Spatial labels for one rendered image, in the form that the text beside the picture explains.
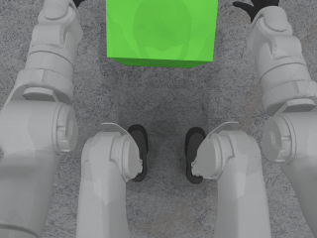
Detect robot right hand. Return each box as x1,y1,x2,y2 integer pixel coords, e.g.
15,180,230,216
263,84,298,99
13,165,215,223
233,0,279,23

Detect carton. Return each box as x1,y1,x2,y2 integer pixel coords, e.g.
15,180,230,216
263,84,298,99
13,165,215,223
106,0,218,68

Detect left robot upper arm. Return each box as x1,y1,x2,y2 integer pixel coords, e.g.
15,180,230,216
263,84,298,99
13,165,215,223
0,99,78,238

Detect right robot upper arm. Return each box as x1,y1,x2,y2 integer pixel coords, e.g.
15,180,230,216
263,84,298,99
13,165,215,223
261,111,317,238

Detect robot right forearm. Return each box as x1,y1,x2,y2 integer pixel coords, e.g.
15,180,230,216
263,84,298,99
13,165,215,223
246,6,317,117

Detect robot right thigh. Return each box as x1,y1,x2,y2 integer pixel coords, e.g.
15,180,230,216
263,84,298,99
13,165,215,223
204,130,271,238

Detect robot right shin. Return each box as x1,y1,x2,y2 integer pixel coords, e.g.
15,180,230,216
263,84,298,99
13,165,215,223
191,121,262,179

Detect robot left forearm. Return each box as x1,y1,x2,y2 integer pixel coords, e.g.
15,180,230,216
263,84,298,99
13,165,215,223
0,0,83,150

